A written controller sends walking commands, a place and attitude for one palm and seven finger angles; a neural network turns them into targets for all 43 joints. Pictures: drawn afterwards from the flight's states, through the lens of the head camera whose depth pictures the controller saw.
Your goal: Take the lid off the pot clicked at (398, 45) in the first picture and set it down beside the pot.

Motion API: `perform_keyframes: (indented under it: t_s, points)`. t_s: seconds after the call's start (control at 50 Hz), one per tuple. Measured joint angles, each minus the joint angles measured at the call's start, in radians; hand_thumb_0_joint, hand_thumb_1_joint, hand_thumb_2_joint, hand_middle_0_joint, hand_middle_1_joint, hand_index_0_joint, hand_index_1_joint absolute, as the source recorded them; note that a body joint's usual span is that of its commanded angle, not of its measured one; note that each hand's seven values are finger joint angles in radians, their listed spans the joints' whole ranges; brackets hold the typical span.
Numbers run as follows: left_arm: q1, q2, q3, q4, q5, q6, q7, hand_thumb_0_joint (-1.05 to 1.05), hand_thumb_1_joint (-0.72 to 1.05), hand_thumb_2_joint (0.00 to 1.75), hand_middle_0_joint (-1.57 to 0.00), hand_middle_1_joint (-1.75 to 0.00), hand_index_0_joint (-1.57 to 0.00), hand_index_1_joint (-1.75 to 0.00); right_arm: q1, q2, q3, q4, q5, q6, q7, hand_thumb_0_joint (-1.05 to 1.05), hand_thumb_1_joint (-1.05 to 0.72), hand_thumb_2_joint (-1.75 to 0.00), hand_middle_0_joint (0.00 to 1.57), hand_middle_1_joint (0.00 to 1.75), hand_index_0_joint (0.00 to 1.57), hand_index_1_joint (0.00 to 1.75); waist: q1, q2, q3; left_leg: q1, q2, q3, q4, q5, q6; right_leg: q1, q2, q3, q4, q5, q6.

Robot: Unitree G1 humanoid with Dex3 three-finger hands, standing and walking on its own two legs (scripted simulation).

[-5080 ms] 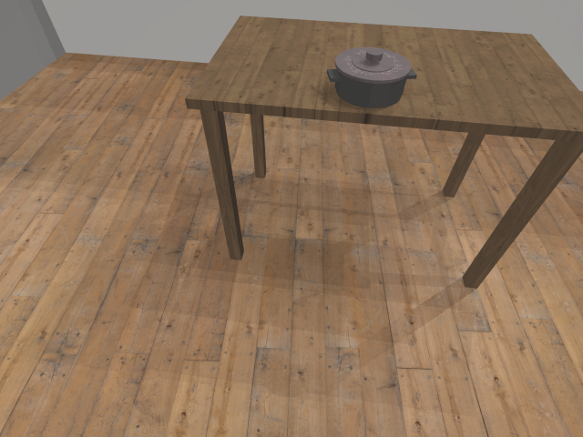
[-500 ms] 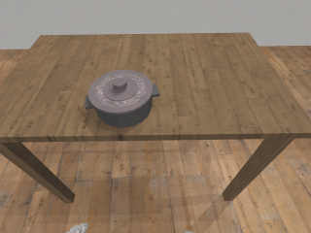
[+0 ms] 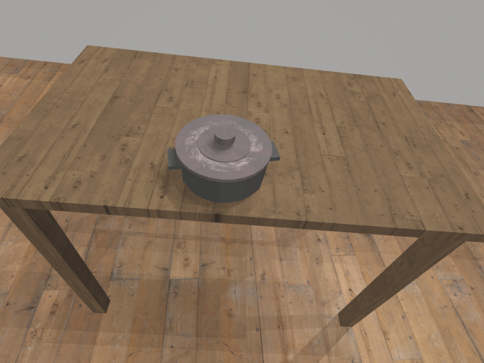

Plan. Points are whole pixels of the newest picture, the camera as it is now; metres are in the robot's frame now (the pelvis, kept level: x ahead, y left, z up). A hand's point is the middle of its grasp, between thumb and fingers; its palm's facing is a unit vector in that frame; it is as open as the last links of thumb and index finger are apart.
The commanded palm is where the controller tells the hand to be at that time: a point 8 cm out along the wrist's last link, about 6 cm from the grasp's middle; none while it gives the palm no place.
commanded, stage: come to a stop and stand still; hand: left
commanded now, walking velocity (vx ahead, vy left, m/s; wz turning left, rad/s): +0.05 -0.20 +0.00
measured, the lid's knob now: (224, 135) +0.51 +0.07 +0.09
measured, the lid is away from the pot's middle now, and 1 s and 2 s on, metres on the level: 0.00 0.00 0.00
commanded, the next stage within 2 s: look again from close up in 0.98 s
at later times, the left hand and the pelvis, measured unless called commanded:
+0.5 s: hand out of the picture +0.02 +0.14 -0.19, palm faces -0.03 -0.98 -0.20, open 7.3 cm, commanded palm none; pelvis -0.01 -0.03 -0.01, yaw -1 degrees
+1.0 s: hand out of the picture +0.04 +0.13 -0.18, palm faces +0.02 -0.98 -0.21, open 7.3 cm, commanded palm none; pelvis +0.02 -0.05 -0.01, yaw -1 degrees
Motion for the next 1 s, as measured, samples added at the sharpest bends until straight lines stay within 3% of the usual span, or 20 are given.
perform_keyframes:
  t_s: [0.08, 0.16, 0.28, 0.3, 0.34, 0.36, 0.4, 0.46, 0.62, 1.0]
  points:
    - [0.054, 0.011, 0.005, 0.028, -0.001, -0.008, -0.012, 0.00, 0.92, 0.90, -0.20, -0.30, -0.20, -0.30, 0.022, 0.004, 0.010, 0.023, 0.007, -0.006, -0.009, 0.00, -0.92, -0.90, 0.20, 0.30, 0.20, 0.30, 0.009, -0.007, -0.022, 0.047, 0.000, 0.002, -0.122, 0.065, 0.004, 0.015, 0.012, 0.020, 0.116, 0.037, 0.019]
    - [0.088, 0.010, 0.002, 0.056, -0.003, 0.002, -0.013, 0.01, 0.91, 0.90, -0.20, -0.30, -0.20, -0.30, 0.031, 0.006, 0.009, 0.033, 0.009, -0.015, -0.017, 0.00, -0.92, -0.90, 0.21, 0.30, 0.20, 0.30, 0.002, -0.008, -0.021, 0.060, 0.002, 0.007, -0.173, 0.094, 0.003, 0.065, -0.002, 0.015, 0.095, 0.003, 0.028]
    - [0.075, -0.017, -0.018, 0.077, -0.011, 0.002, -0.013, 0.01, 0.91, 0.90, -0.20, -0.30, -0.20, -0.30, 0.041, 0.001, 0.003, 0.064, 0.007, -0.010, -0.013, 0.00, -0.91, -0.90, 0.21, 0.30, 0.20, 0.30, -0.020, 0.014, 0.001, 0.047, 0.010, 0.003, -0.169, 0.100, -0.013, 0.170, -0.024, -0.018, -0.114, -0.060, 0.012]
    - [0.069, -0.025, -0.028, 0.076, -0.008, -0.012, -0.006, 0.01, 0.91, 0.90, -0.20, -0.30, -0.20, -0.30, 0.043, -0.005, 0.003, 0.068, 0.010, -0.008, -0.008, 0.00, -0.91, -0.90, 0.21, 0.30, 0.20, 0.30, -0.017, 0.023, 0.003, 0.026, 0.014, 0.002, -0.137, 0.090, -0.019, 0.187, -0.024, -0.021, -0.175, -0.018, 0.003]
    - [0.080, -0.024, -0.045, 0.043, -0.002, -0.046, 0.005, 0.01, 0.91, 0.90, -0.20, -0.30, -0.20, -0.30, 0.046, -0.010, 0.003, 0.049, 0.013, 0.003, 0.008, 0.00, -0.90, -0.90, 0.21, 0.30, 0.20, 0.30, 0.000, -0.001, 0.002, -0.051, 0.001, 0.036, -0.015, 0.032, -0.032, 0.208, -0.050, 0.028, -0.337, 0.021, -0.027]
    - [0.071, -0.034, -0.050, 0.045, 0.000, -0.055, 0.009, 0.01, 0.91, 0.90, -0.20, -0.30, -0.20, -0.30, 0.035, -0.018, 0.000, 0.045, 0.012, 0.008, 0.016, 0.00, -0.90, -0.90, 0.21, 0.30, 0.20, 0.30, 0.002, 0.012, 0.018, -0.077, 0.014, 0.041, 0.046, -0.003, -0.037, 0.188, -0.040, 0.036, -0.317, 0.055, -0.024]
    - [0.059, -0.057, -0.065, 0.050, 0.003, -0.054, 0.007, 0.01, 0.91, 0.90, -0.20, -0.30, -0.20, -0.30, 0.032, -0.031, -0.006, 0.039, 0.013, 0.009, 0.025, 0.00, -0.91, -0.90, 0.20, 0.30, 0.20, 0.30, -0.023, 0.051, 0.035, -0.088, 0.031, 0.016, 0.101, -0.030, -0.041, 0.173, -0.019, 0.020, -0.246, 0.044, -0.005]
    - [0.052, -0.070, -0.072, 0.048, 0.000, -0.056, 0.008, 0.01, 0.91, 0.90, -0.20, -0.30, -0.20, -0.30, 0.054, -0.024, -0.002, 0.039, 0.014, 0.001, 0.025, 0.00, -0.91, -0.90, 0.20, 0.30, 0.20, 0.30, -0.037, 0.047, 0.021, -0.071, 0.029, 0.005, 0.112, -0.044, -0.051, 0.181, -0.021, 0.010, -0.206, 0.007, 0.003]
    - [0.031, -0.058, -0.071, 0.028, -0.009, -0.071, 0.012, 0.01, 0.93, 0.90, -0.20, -0.30, -0.20, -0.30, 0.067, -0.009, 0.012, 0.055, 0.011, -0.005, 0.016, 0.01, -0.92, -0.90, 0.20, 0.30, 0.20, 0.30, -0.021, 0.061, -0.002, -0.045, 0.035, -0.012, 0.095, -0.050, -0.062, 0.211, -0.014, -0.008, -0.221, -0.004, -0.013]
    - [0.036, -0.045, -0.066, 0.054, -0.011, -0.068, 0.010, 0.01, 0.91, 0.90, -0.20, -0.30, -0.20, -0.30, -0.015, -0.028, 0.014, 0.069, 0.018, -0.017, 0.009, 0.00, -0.91, -0.90, 0.20, 0.30, 0.20, 0.30, 0.004, 0.036, 0.026, 0.019, 0.040, -0.014, 0.020, -0.037, -0.075, 0.269, -0.011, -0.013, -0.279, 0.000, -0.023]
